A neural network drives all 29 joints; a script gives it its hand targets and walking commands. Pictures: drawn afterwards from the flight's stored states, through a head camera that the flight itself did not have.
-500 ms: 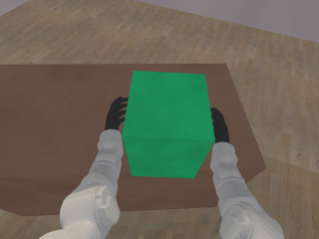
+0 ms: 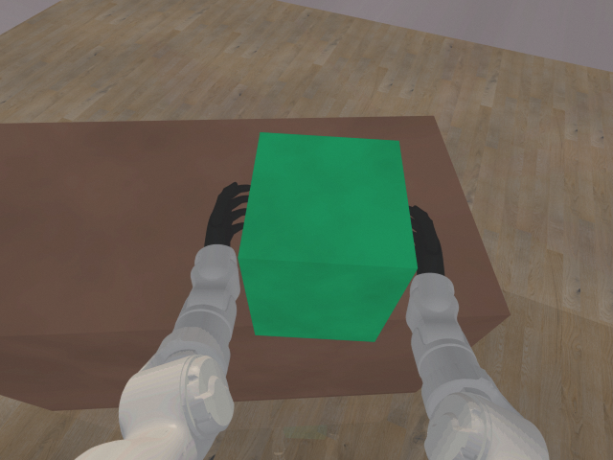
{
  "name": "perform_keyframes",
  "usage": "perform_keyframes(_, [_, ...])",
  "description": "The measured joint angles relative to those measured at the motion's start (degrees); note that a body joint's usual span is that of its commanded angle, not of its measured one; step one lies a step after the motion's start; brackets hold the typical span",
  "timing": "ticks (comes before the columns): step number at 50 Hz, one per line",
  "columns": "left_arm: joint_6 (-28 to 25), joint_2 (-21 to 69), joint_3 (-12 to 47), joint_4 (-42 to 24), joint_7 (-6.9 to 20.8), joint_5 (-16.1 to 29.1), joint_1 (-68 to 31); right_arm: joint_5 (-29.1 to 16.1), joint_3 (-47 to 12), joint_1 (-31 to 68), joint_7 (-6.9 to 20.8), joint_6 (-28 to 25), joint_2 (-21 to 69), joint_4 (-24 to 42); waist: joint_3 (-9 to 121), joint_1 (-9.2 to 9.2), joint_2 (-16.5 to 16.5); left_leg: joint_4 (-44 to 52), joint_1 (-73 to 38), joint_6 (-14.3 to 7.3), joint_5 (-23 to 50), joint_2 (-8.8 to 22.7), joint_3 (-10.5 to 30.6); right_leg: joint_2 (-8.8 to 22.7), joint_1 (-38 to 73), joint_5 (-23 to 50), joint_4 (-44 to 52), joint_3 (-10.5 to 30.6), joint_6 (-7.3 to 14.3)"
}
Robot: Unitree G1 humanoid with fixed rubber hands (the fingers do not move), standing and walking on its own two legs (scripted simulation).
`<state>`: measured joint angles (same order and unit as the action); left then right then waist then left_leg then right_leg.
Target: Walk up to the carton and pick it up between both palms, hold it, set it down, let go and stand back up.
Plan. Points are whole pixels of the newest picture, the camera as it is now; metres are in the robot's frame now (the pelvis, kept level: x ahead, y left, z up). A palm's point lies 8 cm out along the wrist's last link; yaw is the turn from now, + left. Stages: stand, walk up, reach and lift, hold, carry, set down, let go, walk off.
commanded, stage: reach and lift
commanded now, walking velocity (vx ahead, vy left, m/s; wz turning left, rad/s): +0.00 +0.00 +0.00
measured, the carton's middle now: (321, 245) +0.42 +0.01 -0.01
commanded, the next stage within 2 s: none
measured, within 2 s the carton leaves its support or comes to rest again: leaves its support in 0.34 s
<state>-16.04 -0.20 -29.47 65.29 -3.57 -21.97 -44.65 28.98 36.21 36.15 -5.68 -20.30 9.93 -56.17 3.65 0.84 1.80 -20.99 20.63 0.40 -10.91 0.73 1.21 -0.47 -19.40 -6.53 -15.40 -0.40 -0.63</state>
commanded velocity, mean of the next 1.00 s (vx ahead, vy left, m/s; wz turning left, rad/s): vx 0.00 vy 0.00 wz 0.00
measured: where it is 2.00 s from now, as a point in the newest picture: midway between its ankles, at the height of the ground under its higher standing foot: outside the picture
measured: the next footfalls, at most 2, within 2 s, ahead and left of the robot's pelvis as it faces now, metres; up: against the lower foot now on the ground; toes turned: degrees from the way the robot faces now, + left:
none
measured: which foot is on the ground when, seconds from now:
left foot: down 0.00-1.00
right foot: down 0.00-1.00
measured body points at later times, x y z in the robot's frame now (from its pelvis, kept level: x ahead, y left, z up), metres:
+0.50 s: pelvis +0.00 +0.00 +0.00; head +0.06 +0.03 +0.45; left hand +0.43 +0.15 +0.05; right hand +0.39 -0.14 +0.04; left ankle -0.02 +0.12 -0.75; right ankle +0.00 -0.13 -0.75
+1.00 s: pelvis -0.01 -0.01 +0.00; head +0.02 +0.03 +0.45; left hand +0.41 +0.16 +0.06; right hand +0.38 -0.13 +0.06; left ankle -0.02 +0.12 -0.75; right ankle +0.00 -0.13 -0.75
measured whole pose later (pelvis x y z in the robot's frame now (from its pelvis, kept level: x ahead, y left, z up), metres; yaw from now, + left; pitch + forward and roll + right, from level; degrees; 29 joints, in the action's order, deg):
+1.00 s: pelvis -0.01 -0.01 +0.00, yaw +0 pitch +8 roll -1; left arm -15.6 -2.1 -25.6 65.5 -4.5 -18.5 -45.5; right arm 19.9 28.4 39.4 -8.6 -24.7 6.1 -64.2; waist 4.9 0.4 4.4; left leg -20.5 18.8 1.0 -10.0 1.6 1.1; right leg -1.2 -17.2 -5.0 -13.9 -0.5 0.0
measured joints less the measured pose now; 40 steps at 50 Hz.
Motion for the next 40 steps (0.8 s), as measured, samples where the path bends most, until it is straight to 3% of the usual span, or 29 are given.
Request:
perform_keyframes(15, [-0.1, -0.15, -0.53, 1.26, -0.03, -0.79, -0.78, -0.67, 0.85, 0.11, 0.13, -0.57, -0.01, -0.82, 0.35, -0.62, 0.93, -0.13, -0.02, 0.17, -0.12, 0.3, -0.27, -0.27, -0.17, -0.09, -0.29, 0.21, 0.16])
perform_keyframes(31, [-3.91, -1.5, 1.58, 2.4, -0.45, 1.91, -2.59, -5.26, -4.08, 2.56, -2.4, -6.01, -2.8, -5.37, 2.67, 0.6, 1.25, -0.34, 0.24, 0.27, -0.49, 0.47, 0.01, -0.43, 0.03, -0.14, 0.26, -0.15, 0.26])
perform_keyframes(40, [-3.25, -1.01, 1.71, 0.62, -0.49, 1.38, -0.57, -7.26, -6.6, 2.06, -2.95, -7.27, -3.63, -7.46, 2.6, 0.05, 2.45, 0.59, -1.62, 0.44, -0.03, 0.8, -0.5, -0.73, 1.85, 0.7, 1.54, 0.32, 0.47])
